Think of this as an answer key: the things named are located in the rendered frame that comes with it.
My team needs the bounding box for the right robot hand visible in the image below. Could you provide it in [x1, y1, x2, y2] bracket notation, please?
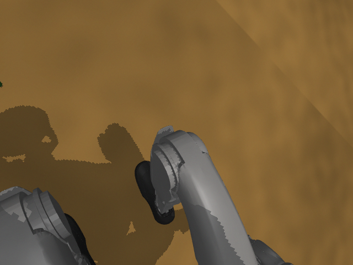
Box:
[248, 235, 285, 265]

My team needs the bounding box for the left robot foot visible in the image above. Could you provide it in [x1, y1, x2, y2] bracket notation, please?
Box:
[64, 213, 96, 265]

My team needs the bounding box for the right robot foot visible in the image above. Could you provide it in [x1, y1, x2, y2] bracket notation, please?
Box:
[135, 161, 175, 225]

